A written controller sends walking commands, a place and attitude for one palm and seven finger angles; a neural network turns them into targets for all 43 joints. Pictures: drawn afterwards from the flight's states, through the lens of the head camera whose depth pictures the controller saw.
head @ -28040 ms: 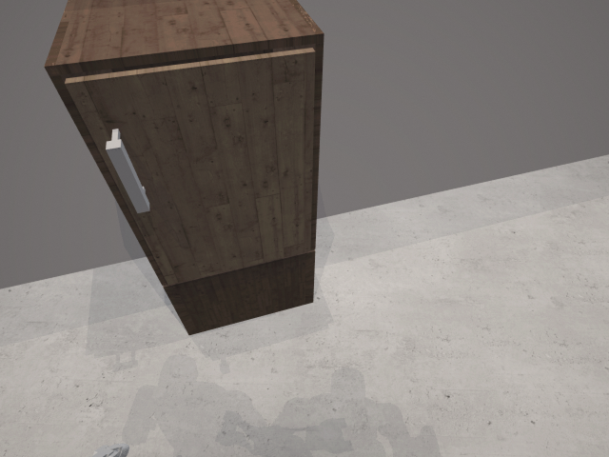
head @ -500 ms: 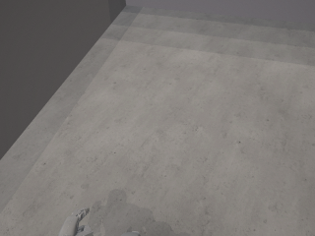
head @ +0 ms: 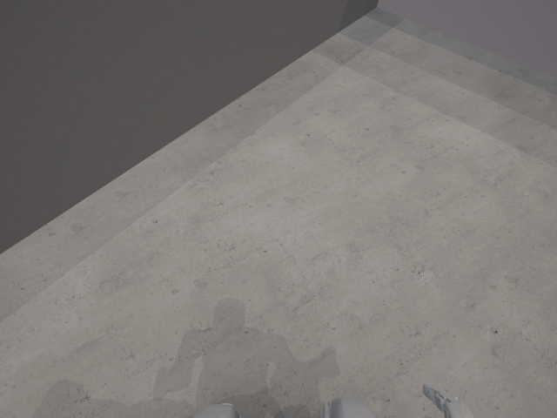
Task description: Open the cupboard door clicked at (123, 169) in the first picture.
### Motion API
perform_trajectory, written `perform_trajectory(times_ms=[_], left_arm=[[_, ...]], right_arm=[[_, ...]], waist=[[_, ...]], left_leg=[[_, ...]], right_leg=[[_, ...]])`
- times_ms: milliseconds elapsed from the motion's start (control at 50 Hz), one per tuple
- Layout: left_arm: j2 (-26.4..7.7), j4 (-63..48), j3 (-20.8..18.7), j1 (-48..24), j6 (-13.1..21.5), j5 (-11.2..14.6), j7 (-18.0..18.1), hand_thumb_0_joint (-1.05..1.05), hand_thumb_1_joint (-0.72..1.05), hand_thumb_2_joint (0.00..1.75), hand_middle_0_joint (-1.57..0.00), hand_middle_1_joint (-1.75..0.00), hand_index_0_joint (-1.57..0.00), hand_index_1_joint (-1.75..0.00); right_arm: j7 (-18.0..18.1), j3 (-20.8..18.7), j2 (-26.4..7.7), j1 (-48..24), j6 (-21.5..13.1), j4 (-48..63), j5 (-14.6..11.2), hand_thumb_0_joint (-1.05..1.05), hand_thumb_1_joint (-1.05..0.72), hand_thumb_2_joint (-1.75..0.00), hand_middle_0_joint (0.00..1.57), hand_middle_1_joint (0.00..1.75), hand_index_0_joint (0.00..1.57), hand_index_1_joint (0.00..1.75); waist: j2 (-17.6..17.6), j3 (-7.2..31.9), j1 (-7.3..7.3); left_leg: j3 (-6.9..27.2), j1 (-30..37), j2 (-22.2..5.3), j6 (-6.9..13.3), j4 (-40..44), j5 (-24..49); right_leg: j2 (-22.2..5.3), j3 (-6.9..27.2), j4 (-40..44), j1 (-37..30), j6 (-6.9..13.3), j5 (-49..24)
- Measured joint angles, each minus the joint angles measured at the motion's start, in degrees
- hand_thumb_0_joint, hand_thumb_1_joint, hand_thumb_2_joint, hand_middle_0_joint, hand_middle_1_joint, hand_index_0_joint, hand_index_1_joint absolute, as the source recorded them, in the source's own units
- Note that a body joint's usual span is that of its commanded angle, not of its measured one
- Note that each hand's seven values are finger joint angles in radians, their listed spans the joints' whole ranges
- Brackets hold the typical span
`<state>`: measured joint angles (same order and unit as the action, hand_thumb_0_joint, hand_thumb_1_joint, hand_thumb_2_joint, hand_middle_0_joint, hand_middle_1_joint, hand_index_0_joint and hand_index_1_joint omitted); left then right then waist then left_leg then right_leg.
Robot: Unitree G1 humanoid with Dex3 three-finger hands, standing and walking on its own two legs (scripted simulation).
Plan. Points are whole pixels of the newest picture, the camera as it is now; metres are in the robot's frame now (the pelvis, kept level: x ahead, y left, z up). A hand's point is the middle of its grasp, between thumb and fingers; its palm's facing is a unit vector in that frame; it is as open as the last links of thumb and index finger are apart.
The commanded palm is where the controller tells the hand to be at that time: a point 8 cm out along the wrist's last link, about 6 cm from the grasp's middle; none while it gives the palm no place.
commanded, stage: turn to face it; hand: left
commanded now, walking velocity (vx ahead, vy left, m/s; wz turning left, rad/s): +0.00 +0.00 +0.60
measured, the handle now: out of the picture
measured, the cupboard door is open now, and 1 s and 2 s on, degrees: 42 42 42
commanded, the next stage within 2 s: none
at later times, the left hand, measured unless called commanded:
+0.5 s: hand out of the picture +0.04 +0.14 -0.15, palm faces +0.31 -0.92 -0.24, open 7.3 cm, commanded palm none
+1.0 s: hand out of the picture +0.01 +0.18 -0.15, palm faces +0.56 -0.79 -0.27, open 7.4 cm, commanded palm none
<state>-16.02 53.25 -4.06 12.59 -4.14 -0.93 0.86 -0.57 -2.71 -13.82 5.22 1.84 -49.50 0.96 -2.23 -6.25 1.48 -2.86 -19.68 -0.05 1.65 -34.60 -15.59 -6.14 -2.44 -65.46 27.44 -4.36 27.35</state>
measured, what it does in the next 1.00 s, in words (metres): steps on the spot, turning left: right foot, then left foot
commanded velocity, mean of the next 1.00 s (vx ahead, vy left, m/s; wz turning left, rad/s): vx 0.00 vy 0.00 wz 0.60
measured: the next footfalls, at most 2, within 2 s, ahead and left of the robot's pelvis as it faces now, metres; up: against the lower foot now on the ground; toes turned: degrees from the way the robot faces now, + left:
right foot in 0.24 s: +0.07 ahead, -0.16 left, +0.00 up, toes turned +5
left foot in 0.62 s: +0.02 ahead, +0.07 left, +0.00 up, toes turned +30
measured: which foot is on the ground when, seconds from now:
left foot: down 0.00-0.24, up 0.26-0.60, down 0.62-1.00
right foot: up 0.00-0.22, down 0.24-0.62, up 0.64-1.00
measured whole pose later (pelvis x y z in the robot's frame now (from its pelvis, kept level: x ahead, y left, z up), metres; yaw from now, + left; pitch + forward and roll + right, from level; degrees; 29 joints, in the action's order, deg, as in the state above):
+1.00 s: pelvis +0.04 -0.07 +0.01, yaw +35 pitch +2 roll -1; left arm -14.2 49.7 -3.5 7.2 -2.9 -0.5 0.5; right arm -0.5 -3.5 -12.7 10.5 2.6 -52.3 1.2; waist 0.7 -5.0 -1.2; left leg 5.0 -18.5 1.4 0.1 -29.5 -13.0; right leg -2.2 -0.4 -43.5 21.7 -4.4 22.9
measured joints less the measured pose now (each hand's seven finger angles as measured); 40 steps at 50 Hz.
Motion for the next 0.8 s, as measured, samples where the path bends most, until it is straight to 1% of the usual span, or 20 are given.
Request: perform_trajectory(times_ms=[100,160,200,220,240,260,280,300,340,360,400,460,560,600,620,640,680,720,740,800], left_arm=[[0.67,-2.31,0.13,-2.14,0.77,-0.05,-0.49,0.01,0.91,0.90,-0.19,-0.30,-0.20,-0.30],[1.34,-3.20,0.41,-3.15,1.06,0.07,-0.48,0.01,0.91,0.90,-0.19,-0.30,-0.20,-0.30],[1.83,-3.82,0.66,-3.50,1.61,0.19,-0.51,0.01,0.91,0.90,-0.19,-0.30,-0.20,-0.30],[1.97,-4.25,0.80,-3.40,2.07,0.23,-0.52,0.01,0.91,0.90,-0.19,-0.30,-0.20,-0.30],[2.03,-4.72,0.93,-3.09,2.74,0.04,-0.44,0.01,0.91,0.90,-0.19,-0.30,-0.20,-0.30],[2.77,-4.65,1.12,-3.29,3.17,-0.17,-0.19,0.01,0.91,0.90,-0.20,-0.30,-0.20,-0.30],[3.53,-4.56,1.54,-3.39,3.32,-0.23,-0.02,0.01,0.91,0.90,-0.20,-0.30,-0.20,-0.30],[4.28,-4.48,1.89,-3.29,3.36,-0.26,0.12,0.01,0.91,0.90,-0.20,-0.30,-0.20,-0.30],[5.35,-4.33,2.36,-2.63,3.30,-0.15,0.36,0.01,0.91,0.90,-0.20,-0.30,-0.20,-0.30],[5.70,-4.18,2.52,-2.26,3.27,-0.08,0.42,0.01,0.91,0.90,-0.20,-0.30,-0.20,-0.30],[6.12,-3.80,2.72,-1.67,3.25,-0.10,0.47,0.01,0.91,0.90,-0.20,-0.30,-0.20,-0.30],[6.32,-3.45,2.67,-1.10,3.46,-0.11,0.50,0.01,0.91,0.90,-0.20,-0.30,-0.20,-0.30],[4.89,-3.08,1.95,-0.41,3.77,-0.38,0.25,0.00,0.91,0.90,-0.20,-0.30,-0.20,-0.30],[3.90,-2.70,1.47,0.25,3.59,-0.24,0.09,0.00,0.91,0.90,-0.20,-0.30,-0.20,-0.30],[3.31,-2.51,1.15,0.65,3.29,-0.02,-0.03,0.00,0.91,0.90,-0.20,-0.30,-0.20,-0.30],[2.57,-2.00,0.81,0.47,2.62,0.21,-0.06,0.01,0.91,0.90,-0.20,-0.30,-0.20,-0.30],[1.41,-1.17,0.40,-0.17,0.82,0.17,0.22,0.01,0.91,0.90,-0.20,-0.30,-0.20,-0.30],[0.87,-0.55,0.02,-0.96,-0.05,0.06,0.27,0.01,0.91,0.90,-0.20,-0.30,-0.20,-0.30],[0.71,-0.51,-0.09,-1.39,-0.18,0.04,0.14,0.01,0.91,0.90,-0.20,-0.30,-0.20,-0.30],[0.55,-1.28,-0.24,-2.55,0.17,-0.02,-0.33,0.01,0.91,0.90,-0.19,-0.30,-0.20,-0.30]], right_arm=[[-0.15,0.09,0.48,1.64,0.50,-1.08,0.11,0.01,-0.90,-0.90,0.20,0.29,0.20,0.30],[-0.34,-0.23,0.72,2.70,0.87,-1.34,0.29,0.01,-0.90,-0.90,0.20,0.29,0.20,0.30],[-0.39,-0.57,0.69,3.43,1.23,-1.49,0.23,0.01,-0.90,-0.90,0.20,0.30,0.20,0.30],[-0.39,-0.80,0.70,3.93,1.41,-1.51,0.09,0.01,-0.90,-0.90,0.20,0.30,0.20,0.30],[-0.40,-1.06,0.68,4.48,1.58,-1.50,-0.18,0.01,-0.90,-0.90,0.20,0.30,0.20,0.30],[-0.36,-1.47,0.21,4.34,1.79,-1.94,-0.34,0.01,-0.90,-0.90,0.20,0.30,0.20,0.30],[-0.34,-1.85,-0.27,4.24,2.09,-2.31,-0.37,0.01,-0.90,-0.90,0.20,0.30,0.20,0.30],[-0.38,-2.15,-0.70,4.31,2.37,-2.57,-0.33,0.01,-0.90,-0.90,0.20,0.29,0.20,0.30],[-0.54,-2.44,-1.12,4.34,2.75,-3.19,-0.25,0.01,-0.91,-0.90,0.20,0.29,0.20,0.30],[-0.67,-2.46,-1.15,4.31,2.88,-3.40,-0.25,0.01,-0.91,-0.90,0.20,0.29,0.20,0.30],[-0.92,-2.38,-0.91,4.26,3.01,-3.60,-0.36,0.01,-0.91,-0.90,0.20,0.29,0.20,0.30],[-1.10,-2.02,-0.37,3.99,2.95,-3.75,-0.50,0.01,-0.91,-0.90,0.20,0.29,0.20,0.30],[-1.20,-1.27,0.30,2.21,2.49,-3.68,-0.67,0.01,-0.91,-0.90,0.19,0.29,0.20,0.30],[-1.27,-1.03,0.39,1.52,1.95,-2.93,-0.63,0.01,-0.91,-0.90,0.19,0.29,0.20,0.30],[-1.30,-0.98,0.37,1.28,1.38,-2.44,-0.49,0.01,-0.91,-0.90,0.20,0.29,0.20,0.30],[-1.19,-0.99,0.66,0.91,0.80,-2.07,-0.33,0.01,-0.91,-0.90,0.20,0.29,0.20,0.30],[-0.86,-0.59,1.05,0.67,0.03,-1.47,-0.20,0.01,-0.91,-0.90,0.20,0.29,0.20,0.30],[-0.24,-0.36,1.24,1.24,-0.25,-1.05,-0.04,0.01,-0.91,-0.90,0.20,0.29,0.20,0.30],[0.04,-0.29,1.26,1.55,-0.26,-1.02,0.01,0.01,-0.91,-0.90,0.20,0.29,0.20,0.30],[0.43,-0.10,1.19,2.43,-0.19,-1.48,0.05,0.01,-0.90,-0.90,0.20,0.29,0.20,0.30]], waist=[[1.83,0.62,-0.44],[2.90,0.98,-1.39],[3.58,1.21,-1.91],[3.64,1.53,-2.06],[3.31,2.05,-2.01],[4.13,1.69,-1.92],[4.76,1.19,-2.14],[5.15,0.86,-2.45],[4.99,0.63,-2.74],[4.64,0.61,-2.89],[3.63,0.60,-3.18],[2.21,0.43,-3.12],[0.55,-0.36,-1.56],[-0.05,-0.27,-1.22],[-0.38,-0.03,-1.24],[-1.13,-0.12,-1.25],[-1.58,-0.13,-0.98],[-1.05,0.39,-1.14],[-0.71,0.60,-1.18],[0.19,0.83,-1.02]], left_leg=[[3.19,1.00,-0.02,-0.63,3.94,2.54],[5.32,0.35,0.05,-1.58,3.89,2.75],[6.84,-0.66,0.23,-2.46,2.67,2.30],[7.53,-1.47,0.59,-2.97,1.50,1.78],[7.66,-2.87,1.14,-2.93,-0.75,-0.06],[7.94,-4.59,1.12,-3.03,-5.40,-5.04],[7.76,-6.46,1.42,-3.09,-11.54,-9.18],[7.05,-8.20,1.61,-3.20,-17.74,-11.04],[4.71,-10.59,1.15,-4.00,-27.50,-10.99],[3.68,-11.11,0.68,-4.43,-30.27,-10.25],[2.10,-10.78,-0.25,-5.11,-30.99,-9.21],[0.36,-8.11,-1.42,-5.67,-24.30,-8.93],[-2.25,-2.08,-1.71,-4.88,-9.60,-9.15],[-3.22,0.99,-1.20,-4.12,-2.58,-5.04],[-3.26,1.72,-0.88,-2.25,-0.03,-0.04],[-3.03,0.90,-0.25,-0.63,-1.29,0.38],[-2.24,0.28,0.10,0.91,-2.73,-2.06],[-0.88,0.66,0.12,1.06,-1.21,-2.31],[-0.19,1.03,0.16,0.74,0.10,-1.56],[1.58,2.25,0.46,0.60,3.92,0.95]], right_leg=[[0.98,2.08,7.89,0.69,-0.37,-3.64],[2.29,1.87,15.78,-2.03,-0.12,-3.63],[3.55,1.34,22.72,-5.24,0.15,-5.47],[3.90,0.95,27.59,-7.53,0.37,-7.50],[3.60,0.92,31.55,-9.08,1.42,-8.66],[3.81,0.22,30.65,-8.75,2.67,-8.61],[3.60,-0.71,29.75,-8.88,3.66,-8.27],[3.15,-1.71,29.85,-9.57,4.31,-8.11],[2.16,-3.19,31.45,-11.24,4.79,-8.45],[1.70,-3.85,32.45,-12.03,4.85,-8.78],[0.79,-5.23,34.27,-13.40,4.85,-9.34],[-0.37,-7.68,35.58,-14.79,4.70,-9.40],[-2.00,-11.78,32.88,-15.28,3.92,-7.11],[-2.93,-13.16,29.68,-14.54,3.18,-5.19],[-3.65,-13.39,26.58,-13.31,2.72,-3.96],[-3.92,-11.53,21.55,-11.24,1.72,-0.32],[-2.06,-6.15,10.60,-6.37,0.89,4.47],[-0.42,-3.09,3.69,-2.63,0.38,3.28],[0.06,-1.92,1.76,-1.21,0.17,1.53],[0.67,0.63,1.05,1.10,-0.31,-3.10]])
